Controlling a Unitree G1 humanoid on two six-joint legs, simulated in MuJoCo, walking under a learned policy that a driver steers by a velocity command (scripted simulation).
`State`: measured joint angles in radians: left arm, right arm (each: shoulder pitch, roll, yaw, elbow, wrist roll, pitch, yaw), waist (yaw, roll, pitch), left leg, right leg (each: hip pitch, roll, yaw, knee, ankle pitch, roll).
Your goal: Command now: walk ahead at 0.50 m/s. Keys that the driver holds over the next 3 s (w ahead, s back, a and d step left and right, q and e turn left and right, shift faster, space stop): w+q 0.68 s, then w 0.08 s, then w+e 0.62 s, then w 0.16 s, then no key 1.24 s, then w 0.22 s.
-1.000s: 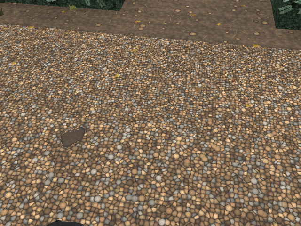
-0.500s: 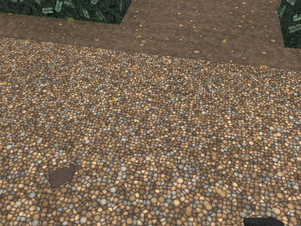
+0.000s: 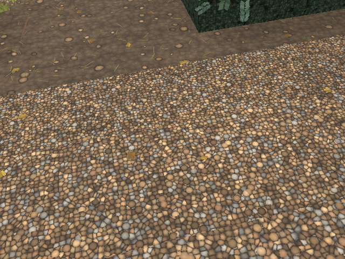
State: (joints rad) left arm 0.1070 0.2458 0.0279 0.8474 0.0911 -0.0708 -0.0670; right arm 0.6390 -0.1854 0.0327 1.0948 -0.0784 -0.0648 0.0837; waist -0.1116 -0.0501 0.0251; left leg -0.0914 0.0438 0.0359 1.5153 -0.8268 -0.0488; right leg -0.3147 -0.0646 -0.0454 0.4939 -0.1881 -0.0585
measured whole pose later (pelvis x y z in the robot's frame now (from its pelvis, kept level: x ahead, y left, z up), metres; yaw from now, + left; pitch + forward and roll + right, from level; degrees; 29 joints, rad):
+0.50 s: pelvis +0.29 +0.09 -0.03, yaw +14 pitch -1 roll +0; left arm 0.43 0.19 0.02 1.01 0.11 -0.10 -0.06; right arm 0.10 -0.26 -0.05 0.84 -0.06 -0.12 0.04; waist 0.02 0.00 0.03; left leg -0.49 -0.07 0.05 0.70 -0.21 0.11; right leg 0.04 -0.12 -0.16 0.82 -0.51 0.03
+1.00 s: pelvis +0.61 +0.15 -0.13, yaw +23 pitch +0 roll +4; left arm 0.11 0.24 -0.03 0.83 0.10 -0.05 -0.06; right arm 0.57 -0.17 0.03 1.01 -0.04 -0.12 0.02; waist -0.15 -0.08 -0.01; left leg -0.15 -0.19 -0.07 1.14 -0.86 0.10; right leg -0.42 -0.11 -0.01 0.35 0.35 -0.02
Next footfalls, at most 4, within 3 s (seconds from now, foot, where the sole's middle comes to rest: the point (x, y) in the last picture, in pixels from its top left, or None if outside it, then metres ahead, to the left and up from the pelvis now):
0.44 left None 0.41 0.19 -0.78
1.02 right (144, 210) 0.81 0.11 -0.95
1.40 left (91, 178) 1.03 0.37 -0.95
1.80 right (131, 151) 1.18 0.16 -0.95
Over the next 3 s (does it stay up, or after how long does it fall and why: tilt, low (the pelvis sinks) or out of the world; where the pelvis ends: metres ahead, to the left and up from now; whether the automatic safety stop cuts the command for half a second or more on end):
stays up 1.11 0.24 -0.18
